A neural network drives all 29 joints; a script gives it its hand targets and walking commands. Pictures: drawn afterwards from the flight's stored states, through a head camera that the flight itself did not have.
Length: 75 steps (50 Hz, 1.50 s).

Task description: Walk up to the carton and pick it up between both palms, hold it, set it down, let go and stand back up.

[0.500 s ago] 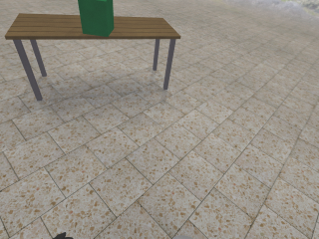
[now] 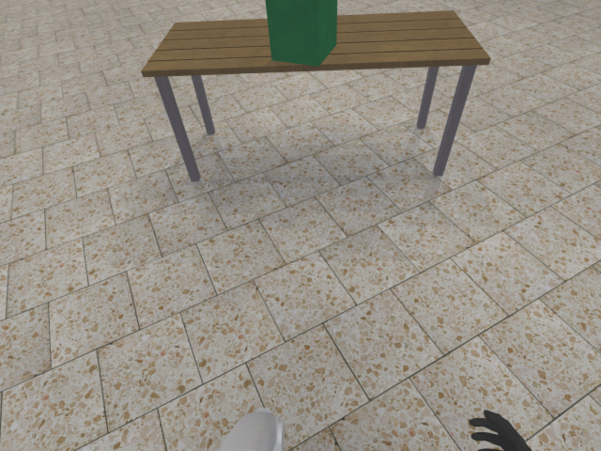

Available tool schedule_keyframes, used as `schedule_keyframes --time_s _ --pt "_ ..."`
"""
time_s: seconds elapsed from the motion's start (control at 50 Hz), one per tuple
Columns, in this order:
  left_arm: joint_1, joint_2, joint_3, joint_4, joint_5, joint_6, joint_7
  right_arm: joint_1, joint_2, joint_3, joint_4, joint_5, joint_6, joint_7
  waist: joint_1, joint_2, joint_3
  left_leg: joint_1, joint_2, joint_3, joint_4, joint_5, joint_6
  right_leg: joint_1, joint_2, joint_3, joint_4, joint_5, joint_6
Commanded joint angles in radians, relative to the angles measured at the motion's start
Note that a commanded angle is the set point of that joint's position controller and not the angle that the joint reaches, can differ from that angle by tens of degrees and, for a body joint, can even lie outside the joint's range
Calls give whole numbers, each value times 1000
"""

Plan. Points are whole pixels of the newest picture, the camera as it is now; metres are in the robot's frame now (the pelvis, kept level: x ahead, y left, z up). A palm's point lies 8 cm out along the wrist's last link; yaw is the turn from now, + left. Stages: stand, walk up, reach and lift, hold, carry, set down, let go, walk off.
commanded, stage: walk up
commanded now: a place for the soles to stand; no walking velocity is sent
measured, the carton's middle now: (303, 19) +1.57 +0.10 -0.02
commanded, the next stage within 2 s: none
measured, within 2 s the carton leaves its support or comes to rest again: neither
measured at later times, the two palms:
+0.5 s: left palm (134, 312) +0.37 +0.35 -0.12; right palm (450, 327) +0.33 -0.20 -0.06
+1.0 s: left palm (158, 220) +0.57 +0.36 -0.08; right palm (403, 198) +0.66 -0.17 -0.10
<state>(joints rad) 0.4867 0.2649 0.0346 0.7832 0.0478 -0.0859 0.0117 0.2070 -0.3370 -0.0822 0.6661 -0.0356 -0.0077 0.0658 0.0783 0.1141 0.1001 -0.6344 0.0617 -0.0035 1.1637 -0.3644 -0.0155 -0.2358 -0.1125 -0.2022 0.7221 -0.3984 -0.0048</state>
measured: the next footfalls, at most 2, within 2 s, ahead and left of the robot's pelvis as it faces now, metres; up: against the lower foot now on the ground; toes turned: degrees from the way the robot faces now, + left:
left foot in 0.22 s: +0.32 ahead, +0.18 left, +0.00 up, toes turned +11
right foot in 0.76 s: +0.59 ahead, -0.05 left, +0.00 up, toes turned -4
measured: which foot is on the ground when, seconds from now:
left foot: up 0.00-0.20, down 0.22-0.78, up 0.80-1.00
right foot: down 0.00-0.26, up 0.28-0.74, down 0.76-1.00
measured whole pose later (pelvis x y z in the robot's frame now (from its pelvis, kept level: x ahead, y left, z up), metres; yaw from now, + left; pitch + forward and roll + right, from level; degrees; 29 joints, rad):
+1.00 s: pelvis +0.53 +0.08 +0.00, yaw +1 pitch -2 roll -2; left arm 0.33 0.27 0.04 0.71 0.03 -0.06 0.01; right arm 0.28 -0.30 -0.05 0.59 -0.02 -0.02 0.02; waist 0.06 0.10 0.13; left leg -0.56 0.07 0.00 1.31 -0.47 0.00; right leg -0.30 -0.02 -0.11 0.68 -0.33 -0.03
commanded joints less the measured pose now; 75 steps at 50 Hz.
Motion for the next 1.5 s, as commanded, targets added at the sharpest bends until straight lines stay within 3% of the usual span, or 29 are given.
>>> schedule_keyframes --time_s 0.0,0.08,0.18,0.22,0.24,0.26,0.28,0.34,0.44,0.52,0.64,0.66,0.7,0.74,0.76,0.78,0.8,0.86,0.92,0.98,1.12,1.16,1.18,1.2,1.22,1.24,1.28,1.34,1.48 --pt "15 216 44 -57 14 -23 3 -3 -7 -5 -99 14 -16 14 -29 -306 31 -155 73 -42 -138 183 -4 100 -254 275 -510 -78 -229" --pt "48 206 41 -54 10 -1 4 -132 -2 -1 -117 24 -27 24 -7 -274 97 -62 28 73 -326 230 34 86 -228 156 -488 93 -195" --pt "9 248 48 -86 -4 26 -4 104 -3 -26 -73 -13 -47 2 -129 -154 -95 405 -36 114 -514 223 88 56 -223 4 -187 387 -151" --pt "55 196 26 -103 0 52 -11 416 -92 -60 -7 -22 -55 -47 -267 28 -268 759 -23 -75 -515 -20 132 -157 -87 -19 475 264 -78" --pt "149 92 -8 -150 -20 53 -24 404 -205 -83 -39 -14 -49 -68 -202 239 -274 821 274 -580 -752 -271 195 -365 28 59 650 -172 -31" --pt "140 172 18 -150 -34 74 -21 366 -240 -87 -60 21 -35 -84 -182 76 -295 764 337 -829 -917 -555 244 -386 29 198 726 -82 -39" --pt "66 201 29 -170 -18 83 -28 260 -222 -81 -61 47 -33 -92 -153 117 -151 606 339 -810 -1005 -640 247 -444 11 202 795 -67 -27" --pt "-25 144 24 -145 2 84 -37 152 -118 -21 -64 21 -62 -83 -86 -5 -14 372 266 -443 -948 -145 162 -378 -66 278 676 54 -21" --pt "-38 93 8 -144 -17 90 -47 157 -93 -4 -36 -15 -103 -71 -62 113 -29 308 251 -238 -883 157 288 -342 -40 270 593 28 -2" --pt "-221 79 1 -189 -19 80 -67 259 -80 3 -45 -10 -104 -76 -113 -8 92 405 260 -183 -905 456 246 -482 -31 233 394 161 22" --pt "-352 32 6 -222 -23 44 -88 272 -108 -9 -28 -8 -88 -73 -141 99 30 509 207 -40 -861 446 202 -330 7 142 4 289 -27" --pt "-356 50 12 -221 -17 36 -84 308 -111 -9 -21 4 -79 -73 -154 32 33 464 186 -21 -848 481 177 -249 44 105 -55 294 -42" --pt "-283 42 22 -196 -6 37 -75 274 -144 -10 -13 -8 -72 -79 -100 37 -12 551 279 -40 -769 480 200 -200 37 153 -81 211 -62" --pt "-125 84 43 -147 -2 23 -60 307 -111 10 -18 13 -57 -70 -30 -146 -90 484 166 50 -459 521 158 61 110 100 -210 305 -84" --pt "15 153 75 -118 12 14 -47 326 -79 30 -44 14 -56 -67 47 -238 -191 283 111 60 -207 409 118 305 18 248 -163 196 -152" --pt "143 247 109 -129 9 15 -29 324 -39 46 -87 34 -51 -58 75 -373 -362 123 -41 121 161 97 65 512 -254 691 -252 140 -294" --pt "96 263 115 -113 -11 27 -13 303 -83 19 -109 52 -38 -61 82 -380 -275 -94 -91 36 261 -214 38 557 -364 954 -379 195 -401" --pt "-18 197 70 -150 -12 28 14 124 -48 21 -137 27 -41 -58 65 -180 -131 -230 22 -27 347 -166 25 423 -309 689 -336 464 -351" --pt "-117 158 34 -131 -24 12 11 228 -26 11 -146 20 -25 -48 -49 -270 -63 2 42 -63 145 -128 15 60 -215 463 -368 422 -309" --pt "-144 128 22 -119 -18 2 -11 226 9 6 -111 0 -23 -28 -51 -291 -41 71 52 -11 28 -11 16 -55 -153 305 -384 459 -282" --pt "-198 207 40 -126 -20 13 -34 163 -3 -18 -136 14 -43 -24 -106 -292 -56 408 29 54 -507 218 49 -208 -149 273 -308 47 -180" --pt "-122 134 19 -114 -17 27 -44 284 -59 -59 -92 -2 -59 -46 -157 -106 -141 672 -16 50 -497 140 81 -289 -47 179 1 30 -122" --pt "-52 85 -4 -121 -5 34 -44 421 -121 -82 -64 -11 -64 -59 -218 62 -186 778 63 -114 -582 -92 102 -385 7 118 346 5 -67" --pt "-32 82 -3 -159 -30 48 -51 444 -216 -88 -80 -12 -64 -77 -194 201 -203 744 363 -726 -904 -391 186 -483 115 132 594 -222 -14" --pt "-43 172 30 -162 -25 80 -47 344 -197 -74 -84 4 -43 -88 -148 96 -78 626 397 -810 -1002 -615 247 -525 86 219 706 -150 16" --pt "-55 173 34 -174 -18 100 -48 260 -196 -71 -97 23 -37 -95 -129 111 -29 527 428 -789 -1044 -686 299 -535 49 222 734 -164 14" --pt "-135 199 42 -187 5 101 -44 184 -154 -43 -107 30 -47 -97 -102 15 125 362 341 -540 -1010 -536 198 -502 -3 260 657 -63 15" --pt "-109 127 32 -161 -12 97 -53 206 -108 -20 -63 8 -74 -90 -101 102 75 316 286 -297 -943 -211 206 -409 -1 255 595 -11 7" --pt "-232 114 38 -195 -11 91 -78 240 -84 -1 -71 9 -85 -92 -96 66 118 361 284 -192 -944 56 242 -431 -16 226 292 94 3"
